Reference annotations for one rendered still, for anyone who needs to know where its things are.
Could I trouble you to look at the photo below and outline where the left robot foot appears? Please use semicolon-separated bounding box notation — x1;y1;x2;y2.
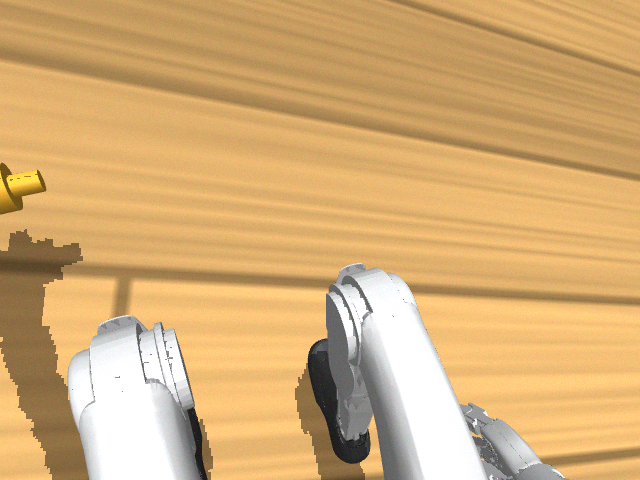
187;407;208;480

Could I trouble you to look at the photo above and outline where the right robot foot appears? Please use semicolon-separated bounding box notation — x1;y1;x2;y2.
308;339;370;464

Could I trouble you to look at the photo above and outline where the bottle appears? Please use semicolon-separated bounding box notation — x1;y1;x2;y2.
0;163;46;215

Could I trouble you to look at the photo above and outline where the right robot hand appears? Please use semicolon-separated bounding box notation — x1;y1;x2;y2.
460;403;543;480

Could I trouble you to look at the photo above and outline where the right robot arm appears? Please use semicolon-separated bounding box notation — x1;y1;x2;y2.
517;463;569;480

